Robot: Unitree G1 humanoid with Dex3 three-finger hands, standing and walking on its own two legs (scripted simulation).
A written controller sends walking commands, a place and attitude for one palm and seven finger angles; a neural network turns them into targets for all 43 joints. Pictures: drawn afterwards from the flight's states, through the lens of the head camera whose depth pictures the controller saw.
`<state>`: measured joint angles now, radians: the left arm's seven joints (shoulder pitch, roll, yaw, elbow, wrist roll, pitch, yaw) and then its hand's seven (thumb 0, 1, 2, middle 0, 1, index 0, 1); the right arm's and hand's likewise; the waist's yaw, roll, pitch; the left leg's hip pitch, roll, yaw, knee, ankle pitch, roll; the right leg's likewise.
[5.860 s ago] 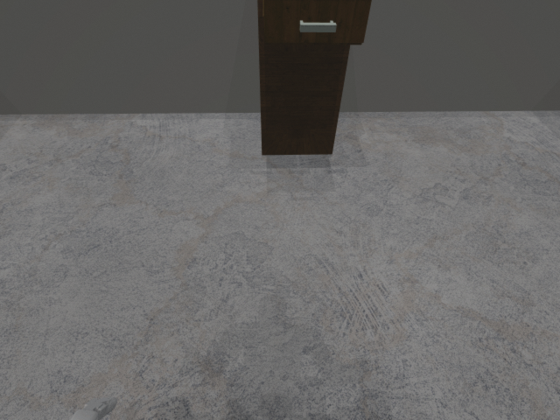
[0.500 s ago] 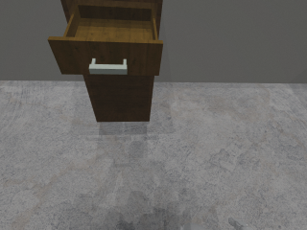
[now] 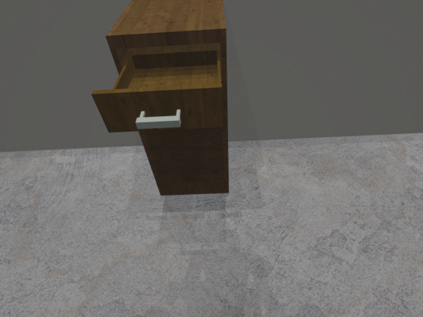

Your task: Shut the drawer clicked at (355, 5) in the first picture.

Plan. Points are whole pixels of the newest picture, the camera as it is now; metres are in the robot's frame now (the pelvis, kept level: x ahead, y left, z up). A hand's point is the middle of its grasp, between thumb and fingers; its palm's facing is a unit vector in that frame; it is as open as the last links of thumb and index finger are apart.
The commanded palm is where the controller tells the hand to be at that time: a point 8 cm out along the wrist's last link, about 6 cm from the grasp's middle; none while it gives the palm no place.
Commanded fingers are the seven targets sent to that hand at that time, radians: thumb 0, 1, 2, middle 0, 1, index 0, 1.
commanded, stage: take the last steps up to it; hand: left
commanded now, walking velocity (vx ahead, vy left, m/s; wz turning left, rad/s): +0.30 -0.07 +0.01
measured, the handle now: (159, 117) +0.62 +0.17 +0.04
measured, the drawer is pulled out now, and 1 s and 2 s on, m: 0.29 0.29 0.29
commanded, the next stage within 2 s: come to a stop and stand still in 1.04 s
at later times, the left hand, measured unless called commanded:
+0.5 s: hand out of the picture -0.01 +0.18 -0.18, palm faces +0.11 -0.99 -0.08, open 7.4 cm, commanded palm none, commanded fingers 0.00 0.90 0.90 -0.20 -0.30 -0.20 -0.30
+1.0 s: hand (168, 224) +0.40 +0.16 -0.18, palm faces -0.10 -0.97 -0.22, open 7.4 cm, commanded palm none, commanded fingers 0.00 0.90 0.90 -0.20 -0.30 -0.20 -0.30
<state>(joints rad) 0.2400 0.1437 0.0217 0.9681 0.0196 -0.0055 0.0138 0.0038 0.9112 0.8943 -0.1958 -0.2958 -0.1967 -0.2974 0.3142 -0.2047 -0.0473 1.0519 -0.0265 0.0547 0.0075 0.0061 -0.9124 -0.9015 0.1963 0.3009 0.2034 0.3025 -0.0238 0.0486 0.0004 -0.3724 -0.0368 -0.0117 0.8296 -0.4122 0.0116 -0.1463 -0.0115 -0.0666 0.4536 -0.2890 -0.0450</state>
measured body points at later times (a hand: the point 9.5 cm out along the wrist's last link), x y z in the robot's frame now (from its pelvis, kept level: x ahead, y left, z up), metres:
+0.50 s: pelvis +0.11 +0.05 -0.01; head +0.12 +0.08 +0.44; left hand -0.02 +0.24 -0.17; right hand +0.21 -0.17 -0.14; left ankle +0.12 +0.14 -0.74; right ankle +0.01 -0.08 -0.68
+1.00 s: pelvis +0.27 -0.02 -0.02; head +0.30 -0.04 +0.42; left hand +0.41 +0.21 -0.16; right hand +0.12 -0.20 -0.17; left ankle +0.13 +0.13 -0.73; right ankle +0.37 -0.12 -0.75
